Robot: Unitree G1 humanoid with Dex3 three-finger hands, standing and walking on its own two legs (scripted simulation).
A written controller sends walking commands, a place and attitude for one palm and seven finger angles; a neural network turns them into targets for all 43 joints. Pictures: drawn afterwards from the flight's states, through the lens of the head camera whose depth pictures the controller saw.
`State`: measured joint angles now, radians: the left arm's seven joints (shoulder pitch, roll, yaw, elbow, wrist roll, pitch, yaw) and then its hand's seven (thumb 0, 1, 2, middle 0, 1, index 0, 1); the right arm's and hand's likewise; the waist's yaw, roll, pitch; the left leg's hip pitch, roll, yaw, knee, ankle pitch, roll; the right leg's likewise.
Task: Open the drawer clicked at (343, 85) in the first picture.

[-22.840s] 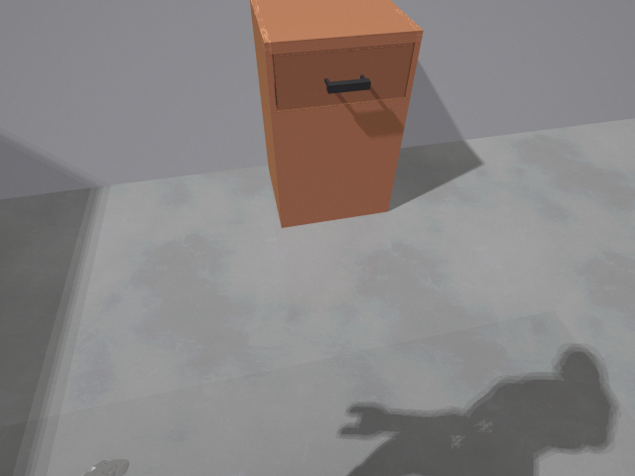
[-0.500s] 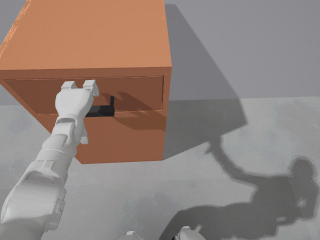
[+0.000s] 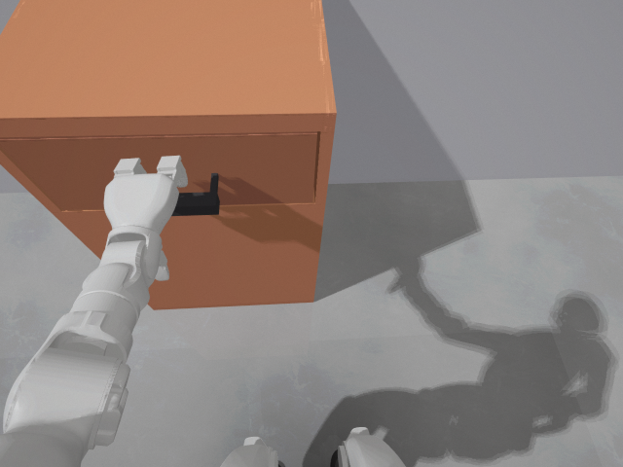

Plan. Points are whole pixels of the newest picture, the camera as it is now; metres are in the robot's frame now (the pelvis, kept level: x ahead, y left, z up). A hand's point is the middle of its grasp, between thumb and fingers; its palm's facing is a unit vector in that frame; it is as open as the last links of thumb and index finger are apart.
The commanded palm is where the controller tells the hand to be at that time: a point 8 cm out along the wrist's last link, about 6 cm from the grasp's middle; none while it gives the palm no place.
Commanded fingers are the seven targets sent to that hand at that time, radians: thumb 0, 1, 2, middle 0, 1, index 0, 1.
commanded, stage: lower the fingers behind the handle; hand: left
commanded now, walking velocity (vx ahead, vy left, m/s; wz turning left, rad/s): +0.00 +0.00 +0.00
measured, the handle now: (174, 192) +0.53 +0.20 -0.05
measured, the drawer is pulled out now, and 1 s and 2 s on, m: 0.00 0.00 0.00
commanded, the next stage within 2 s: close the thumb around the handle in 1.20 s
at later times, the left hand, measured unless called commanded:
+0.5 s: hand (169, 228) +0.46 +0.20 -0.05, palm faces -0.08 -0.02 -1.00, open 13.9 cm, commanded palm +0.45 +0.20 +0.00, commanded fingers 0.00 -0.50 0.30 -0.30 -1.20 -0.30 -1.20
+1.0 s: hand (169, 232) +0.46 +0.21 -0.07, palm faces -0.07 -0.03 -1.00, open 13.8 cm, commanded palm +0.44 +0.20 -0.02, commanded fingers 0.00 -0.50 0.30 -0.30 -1.20 -0.30 -1.20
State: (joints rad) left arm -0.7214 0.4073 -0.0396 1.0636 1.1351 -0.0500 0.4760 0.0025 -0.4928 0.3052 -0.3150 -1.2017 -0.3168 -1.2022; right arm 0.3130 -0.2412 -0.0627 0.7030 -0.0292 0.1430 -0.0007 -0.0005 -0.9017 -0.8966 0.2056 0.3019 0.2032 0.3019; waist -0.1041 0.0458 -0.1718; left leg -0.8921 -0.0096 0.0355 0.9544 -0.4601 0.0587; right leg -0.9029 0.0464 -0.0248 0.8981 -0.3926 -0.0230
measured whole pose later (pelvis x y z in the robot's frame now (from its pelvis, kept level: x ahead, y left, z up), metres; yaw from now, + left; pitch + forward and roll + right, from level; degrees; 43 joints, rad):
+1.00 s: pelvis -0.01 -0.01 -0.03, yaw +0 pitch +27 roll -2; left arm -0.75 0.45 -0.02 1.07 1.13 -0.05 0.47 0.00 -0.49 0.31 -0.27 -1.20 -0.32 -1.20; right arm 0.29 -0.24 -0.04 0.70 -0.04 0.12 -0.01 0.00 -0.90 -0.90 0.21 0.30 0.20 0.30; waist -0.13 0.05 -0.19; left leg -1.08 0.00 0.03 1.12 -0.51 0.05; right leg -1.09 0.06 -0.04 1.06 -0.44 -0.03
